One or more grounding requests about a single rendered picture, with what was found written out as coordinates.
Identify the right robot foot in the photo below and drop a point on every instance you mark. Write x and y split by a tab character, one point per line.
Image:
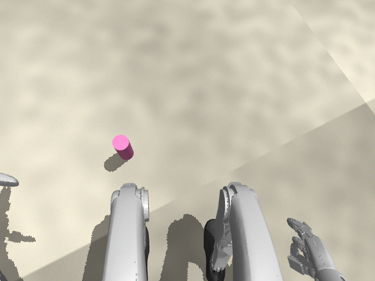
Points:
209	240

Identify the can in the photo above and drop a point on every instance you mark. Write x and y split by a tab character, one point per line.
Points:
123	147

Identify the left robot hand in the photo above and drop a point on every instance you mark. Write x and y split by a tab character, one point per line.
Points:
8	181

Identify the right robot hand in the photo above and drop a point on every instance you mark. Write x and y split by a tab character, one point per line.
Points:
316	255

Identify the right robot arm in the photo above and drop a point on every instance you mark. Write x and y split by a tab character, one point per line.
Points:
329	275

